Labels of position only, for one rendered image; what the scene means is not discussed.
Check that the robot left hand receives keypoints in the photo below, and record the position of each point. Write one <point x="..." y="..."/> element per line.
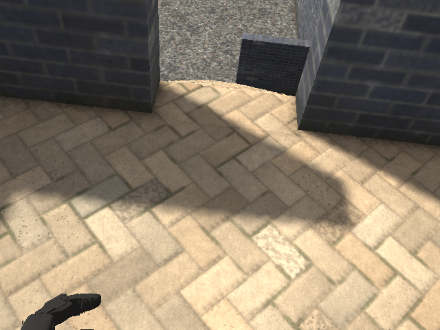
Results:
<point x="59" y="309"/>

